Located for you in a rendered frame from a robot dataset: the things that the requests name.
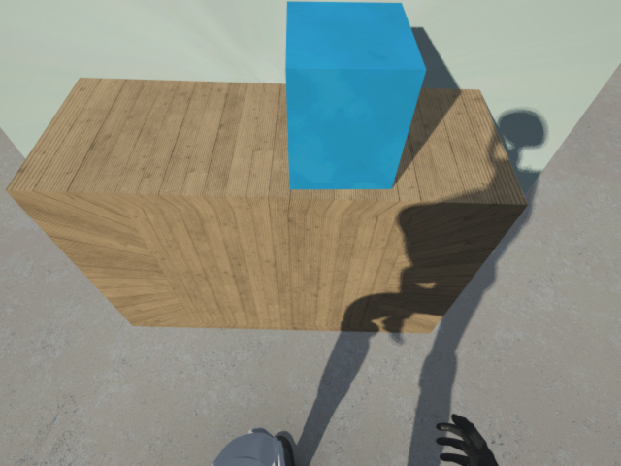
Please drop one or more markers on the robot left thigh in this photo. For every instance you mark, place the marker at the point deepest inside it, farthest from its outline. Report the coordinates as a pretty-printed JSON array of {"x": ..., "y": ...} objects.
[{"x": 253, "y": 449}]

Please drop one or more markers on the carton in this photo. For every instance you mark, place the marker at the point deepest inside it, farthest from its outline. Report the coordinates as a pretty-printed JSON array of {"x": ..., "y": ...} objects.
[{"x": 353, "y": 76}]

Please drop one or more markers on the right robot hand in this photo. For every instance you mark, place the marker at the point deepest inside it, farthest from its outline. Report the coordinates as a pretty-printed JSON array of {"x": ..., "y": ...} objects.
[{"x": 474, "y": 446}]

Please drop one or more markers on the pedestal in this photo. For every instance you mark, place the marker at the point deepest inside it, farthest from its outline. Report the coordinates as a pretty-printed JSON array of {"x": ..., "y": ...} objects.
[{"x": 173, "y": 199}]

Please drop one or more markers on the left robot foot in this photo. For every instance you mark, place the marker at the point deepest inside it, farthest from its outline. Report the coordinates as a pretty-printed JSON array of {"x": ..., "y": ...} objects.
[{"x": 287, "y": 450}]

